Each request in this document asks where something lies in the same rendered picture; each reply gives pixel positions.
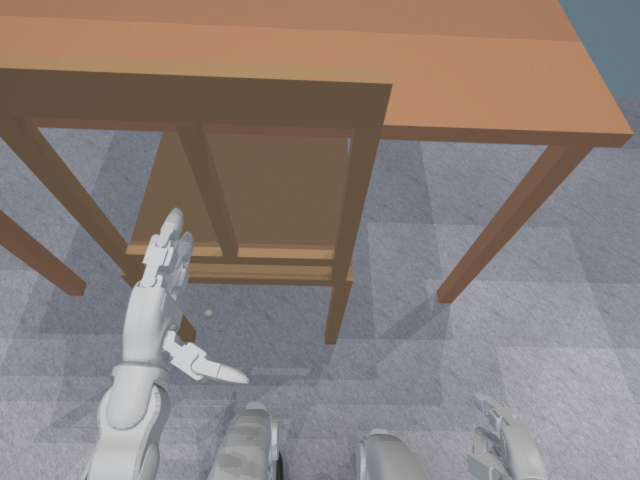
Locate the chair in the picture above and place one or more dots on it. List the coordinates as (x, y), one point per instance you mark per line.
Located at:
(262, 209)

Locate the left robot hand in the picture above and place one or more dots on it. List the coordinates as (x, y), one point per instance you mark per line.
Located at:
(153, 306)

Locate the right robot hand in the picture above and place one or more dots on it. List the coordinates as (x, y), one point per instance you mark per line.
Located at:
(513, 456)

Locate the robot right shin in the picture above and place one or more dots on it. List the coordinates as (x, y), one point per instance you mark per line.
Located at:
(378, 431)

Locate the table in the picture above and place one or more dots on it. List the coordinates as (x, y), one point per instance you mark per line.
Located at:
(477, 71)

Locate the robot right thigh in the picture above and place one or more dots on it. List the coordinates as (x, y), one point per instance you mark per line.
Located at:
(386, 457)

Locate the left robot forearm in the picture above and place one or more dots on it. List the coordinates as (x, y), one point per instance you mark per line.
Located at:
(131, 417)

